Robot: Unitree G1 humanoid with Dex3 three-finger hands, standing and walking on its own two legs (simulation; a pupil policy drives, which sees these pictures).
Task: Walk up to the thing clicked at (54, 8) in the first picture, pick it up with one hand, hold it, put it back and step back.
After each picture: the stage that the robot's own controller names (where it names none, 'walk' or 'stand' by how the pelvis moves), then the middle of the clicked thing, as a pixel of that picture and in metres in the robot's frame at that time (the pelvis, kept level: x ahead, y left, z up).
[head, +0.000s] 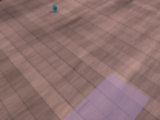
stand; (54, 8) +2.20 +0.44 -0.72
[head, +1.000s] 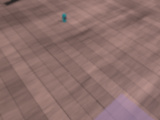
walk; (64, 18) +2.07 +0.23 -0.71
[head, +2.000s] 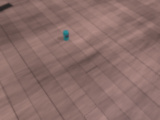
walk; (66, 35) +1.43 +0.17 -0.72
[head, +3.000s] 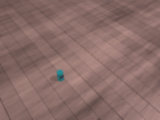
walk; (60, 75) +0.92 +0.21 -0.72
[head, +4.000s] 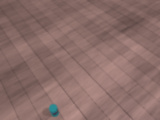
walk; (54, 110) +0.53 +0.25 -0.70
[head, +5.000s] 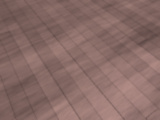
stand; out of the picture +0.33 +0.19 -0.70
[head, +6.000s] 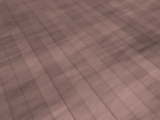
stand; out of the picture +0.32 +0.19 -0.73
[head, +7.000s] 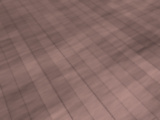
stand; out of the picture +0.32 +0.21 -0.73
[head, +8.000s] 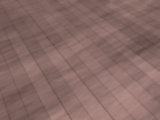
stand; out of the picture +0.31 +0.21 -0.73
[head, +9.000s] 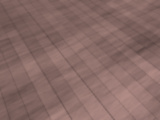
stand; out of the picture +0.30 +0.20 -0.73
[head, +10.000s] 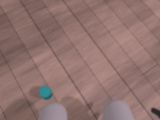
go down; (46, 93) +0.36 +0.19 -0.48
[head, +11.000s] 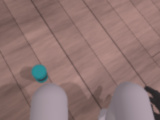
go down; (40, 74) +0.41 +0.20 -0.33
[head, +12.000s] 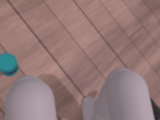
close in; (8, 65) +0.40 +0.22 -0.25
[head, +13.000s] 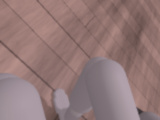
close; out of the picture +0.40 +0.25 -0.23
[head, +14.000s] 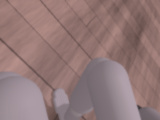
lift; out of the picture +0.38 +0.24 -0.22
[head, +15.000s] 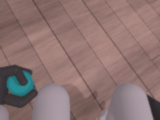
lift; (23, 87) +0.30 +0.22 -0.07
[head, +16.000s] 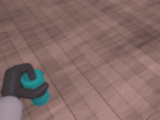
hold; (36, 88) +0.33 +0.17 +0.05
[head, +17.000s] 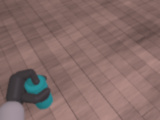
hold; (40, 92) +0.32 +0.17 +0.00
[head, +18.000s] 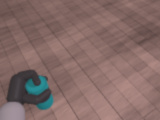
hold; (40, 93) +0.32 +0.17 +0.00
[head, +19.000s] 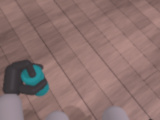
crouch; (36, 81) +0.36 +0.17 -0.07
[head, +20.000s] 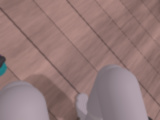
lower; out of the picture +0.41 +0.23 -0.18
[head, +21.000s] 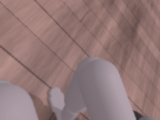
lower; out of the picture +0.41 +0.26 -0.23
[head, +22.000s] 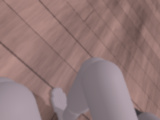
lower; out of the picture +0.40 +0.26 -0.23
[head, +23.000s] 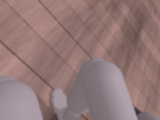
lower; out of the picture +0.40 +0.26 -0.23
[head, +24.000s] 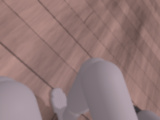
loosen; out of the picture +0.40 +0.26 -0.23
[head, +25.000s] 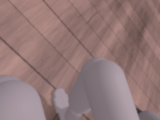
withdraw; out of the picture +0.38 +0.24 -0.23
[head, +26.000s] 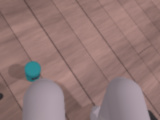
walk; (32, 72) +0.40 +0.20 -0.29
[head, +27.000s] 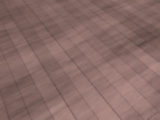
stand; out of the picture +0.32 +0.16 -0.65
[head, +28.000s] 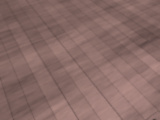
stand; out of the picture +0.34 +0.17 -0.67
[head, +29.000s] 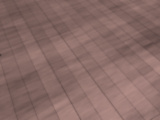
stand; out of the picture +0.33 +0.16 -0.68
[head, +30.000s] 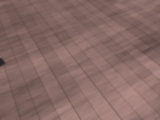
walk; out of the picture +0.35 +0.17 -0.72
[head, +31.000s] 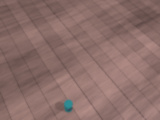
walk; (68, 106) +0.47 +0.08 -0.71
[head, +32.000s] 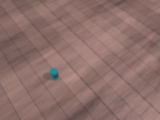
walk; (54, 74) +0.73 +0.24 -0.68
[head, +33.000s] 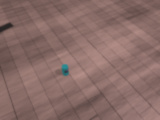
stand; (65, 70) +0.95 +0.20 -0.70
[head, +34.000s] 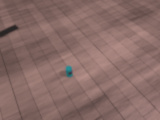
stand; (69, 71) +0.96 +0.17 -0.72
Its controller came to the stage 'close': yes
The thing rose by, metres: 0.71
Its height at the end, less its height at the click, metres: +0.00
